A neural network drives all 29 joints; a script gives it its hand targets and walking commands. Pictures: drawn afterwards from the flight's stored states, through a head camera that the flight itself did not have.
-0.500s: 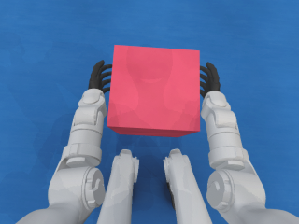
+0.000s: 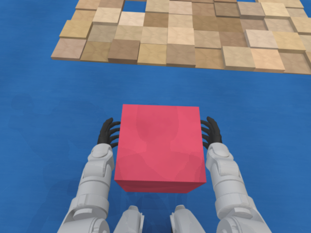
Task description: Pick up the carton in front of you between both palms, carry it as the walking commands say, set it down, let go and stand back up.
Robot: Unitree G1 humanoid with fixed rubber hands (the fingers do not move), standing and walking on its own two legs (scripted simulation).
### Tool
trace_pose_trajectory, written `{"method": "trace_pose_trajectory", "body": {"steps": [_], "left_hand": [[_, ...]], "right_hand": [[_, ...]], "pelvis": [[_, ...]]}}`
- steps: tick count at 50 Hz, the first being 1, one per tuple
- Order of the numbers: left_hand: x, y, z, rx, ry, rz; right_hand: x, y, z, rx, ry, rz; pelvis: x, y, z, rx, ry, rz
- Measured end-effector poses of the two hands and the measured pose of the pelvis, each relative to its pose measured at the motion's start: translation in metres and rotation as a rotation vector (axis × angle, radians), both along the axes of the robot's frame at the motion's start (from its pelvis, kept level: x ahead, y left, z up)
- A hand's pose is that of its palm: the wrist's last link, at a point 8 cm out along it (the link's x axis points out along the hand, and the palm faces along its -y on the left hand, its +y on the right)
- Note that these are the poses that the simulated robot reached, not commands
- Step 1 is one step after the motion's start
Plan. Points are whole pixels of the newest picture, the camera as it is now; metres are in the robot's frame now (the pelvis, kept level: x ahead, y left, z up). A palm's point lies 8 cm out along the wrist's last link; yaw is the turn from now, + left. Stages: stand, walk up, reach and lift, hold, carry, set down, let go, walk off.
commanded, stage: reach and lift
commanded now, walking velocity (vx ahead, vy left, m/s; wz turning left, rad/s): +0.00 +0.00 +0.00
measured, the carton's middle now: (158, 153) +0.35 +0.00 -0.11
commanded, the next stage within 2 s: hold in 1.50 s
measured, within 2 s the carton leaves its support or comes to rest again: neither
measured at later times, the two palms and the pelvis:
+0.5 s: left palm (88, 135) +0.31 +0.15 +0.10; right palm (236, 131) +0.32 -0.15 +0.11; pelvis +0.03 +0.00 +0.09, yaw +0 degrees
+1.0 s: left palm (86, 133) +0.31 +0.15 +0.12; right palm (238, 129) +0.32 -0.15 +0.12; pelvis +0.02 +0.00 +0.09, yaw +0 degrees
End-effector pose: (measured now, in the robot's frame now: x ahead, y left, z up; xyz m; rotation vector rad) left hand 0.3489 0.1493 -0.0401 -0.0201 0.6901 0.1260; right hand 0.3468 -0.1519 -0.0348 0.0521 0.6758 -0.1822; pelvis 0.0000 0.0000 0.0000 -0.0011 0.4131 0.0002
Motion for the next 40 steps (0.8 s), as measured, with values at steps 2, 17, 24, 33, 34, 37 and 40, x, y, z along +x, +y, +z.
{"method": "trace_pose_trajectory", "body": {"steps": [2,17,24,33,34,37,40], "left_hand": [[-0.003,0.0,0.012,0.0,-0.001,0.002],[-0.025,0.0,0.103,0.006,-0.01,0.011],[-0.035,-0.001,0.14,0.018,-0.025,0.01],[-0.043,0.0,0.148,0.034,0.018,-0.006],[-0.043,0.0,0.147,0.034,0.019,-0.006],[-0.043,0.0,0.148,0.033,0.015,-0.007],[-0.042,0.0,0.15,0.033,0.007,-0.007]], "right_hand": [[-0.003,0.0,0.012,-0.001,-0.001,0.003],[-0.02,0.0,0.102,-0.009,-0.01,0.025],[-0.028,-0.001,0.138,-0.026,-0.025,0.046],[-0.037,-0.001,0.146,-0.04,0.018,0.059],[-0.037,-0.001,0.146,-0.04,0.018,0.058],[-0.037,0.0,0.146,-0.04,0.014,0.057],[-0.036,0.0,0.148,-0.041,0.007,0.057]], "pelvis": [[0.005,0.0,0.01,0.001,-0.026,0.001],[0.031,-0.001,0.074,0.003,-0.273,0.0],[0.033,-0.002,0.087,0.004,-0.392,-0.001],[0.019,-0.002,0.089,0.004,-0.463,-0.001],[0.017,-0.002,0.089,0.004,-0.465,-0.001],[0.013,-0.002,0.088,0.004,-0.466,0.0],[0.011,-0.001,0.088,0.003,-0.466,-0.001]]}}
